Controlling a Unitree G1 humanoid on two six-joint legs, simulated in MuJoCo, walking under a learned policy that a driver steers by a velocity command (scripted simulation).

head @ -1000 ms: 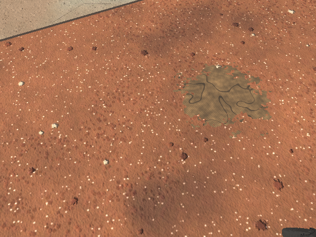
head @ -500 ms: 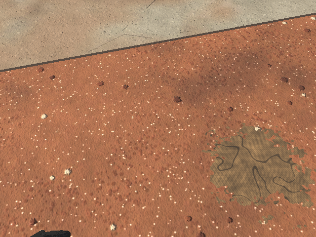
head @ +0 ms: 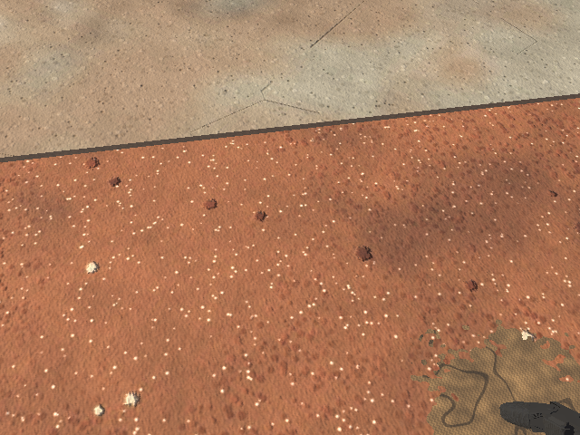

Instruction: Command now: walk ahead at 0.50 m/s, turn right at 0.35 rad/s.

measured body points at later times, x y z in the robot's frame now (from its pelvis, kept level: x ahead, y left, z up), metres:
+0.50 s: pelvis +0.26 -0.06 -0.02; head +0.30 -0.07 +0.43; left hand +0.53 +0.13 -0.09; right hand +0.21 -0.35 -0.14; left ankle +0.10 +0.11 -0.67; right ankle +0.34 -0.16 -0.73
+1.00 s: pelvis +0.54 -0.11 +0.00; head +0.56 -0.12 +0.44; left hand +0.74 +0.10 -0.12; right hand +0.58 -0.44 -0.08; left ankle +0.67 -0.06 -0.73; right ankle +0.35 -0.15 -0.67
